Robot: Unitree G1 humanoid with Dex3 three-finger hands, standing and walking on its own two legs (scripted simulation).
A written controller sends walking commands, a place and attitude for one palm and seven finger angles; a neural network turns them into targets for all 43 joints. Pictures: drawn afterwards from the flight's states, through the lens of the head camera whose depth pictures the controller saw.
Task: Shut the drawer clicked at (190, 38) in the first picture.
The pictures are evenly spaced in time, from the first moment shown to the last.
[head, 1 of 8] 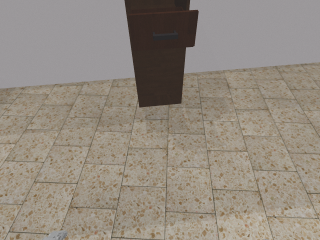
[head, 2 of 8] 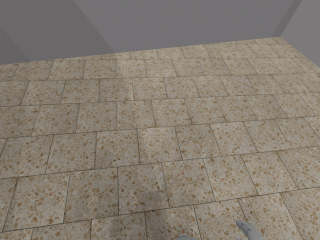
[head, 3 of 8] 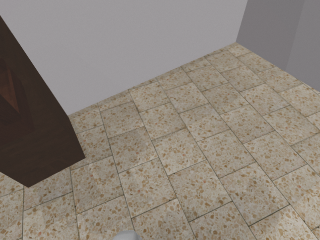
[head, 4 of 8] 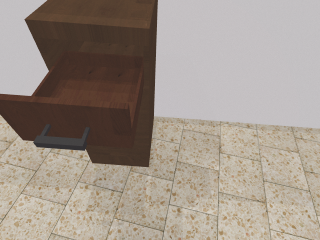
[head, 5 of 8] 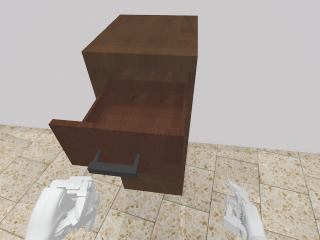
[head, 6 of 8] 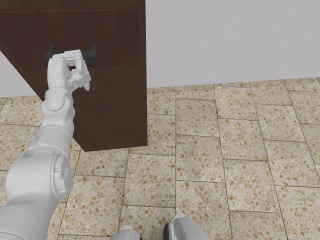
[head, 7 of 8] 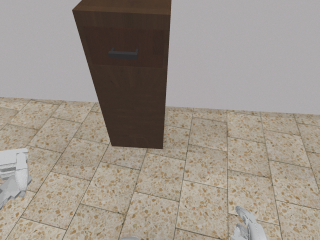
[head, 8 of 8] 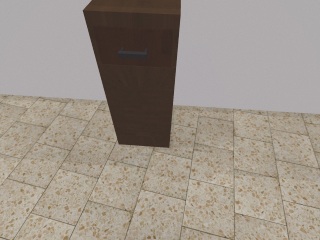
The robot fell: no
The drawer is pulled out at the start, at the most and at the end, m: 0.29 0.29 0.00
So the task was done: yes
